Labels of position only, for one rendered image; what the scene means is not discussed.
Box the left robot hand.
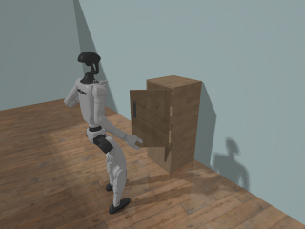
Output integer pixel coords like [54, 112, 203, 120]
[99, 80, 108, 87]

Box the robot left foot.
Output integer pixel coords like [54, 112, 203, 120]
[106, 183, 113, 192]

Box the handle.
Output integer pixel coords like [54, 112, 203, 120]
[133, 101, 136, 118]

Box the left robot shin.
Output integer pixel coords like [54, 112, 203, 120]
[106, 154, 117, 185]

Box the right robot upper arm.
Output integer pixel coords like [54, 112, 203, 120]
[92, 84, 108, 126]

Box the right robot hand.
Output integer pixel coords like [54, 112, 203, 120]
[125, 134, 143, 151]

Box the cupboard door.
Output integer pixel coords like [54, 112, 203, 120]
[130, 89, 171, 148]

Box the left robot upper arm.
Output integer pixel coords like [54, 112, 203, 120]
[64, 78, 83, 108]

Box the robot right forearm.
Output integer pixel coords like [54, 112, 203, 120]
[98, 116, 128, 141]

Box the robot left forearm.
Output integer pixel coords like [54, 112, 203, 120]
[74, 96, 80, 104]

